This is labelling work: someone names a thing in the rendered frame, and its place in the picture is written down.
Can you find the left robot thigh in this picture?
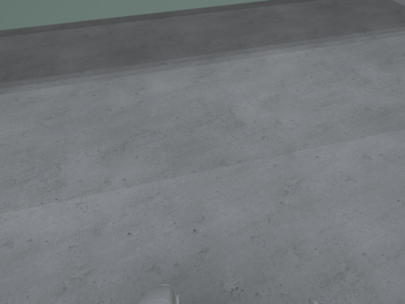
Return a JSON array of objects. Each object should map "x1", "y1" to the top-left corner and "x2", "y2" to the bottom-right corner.
[{"x1": 139, "y1": 286, "x2": 180, "y2": 304}]

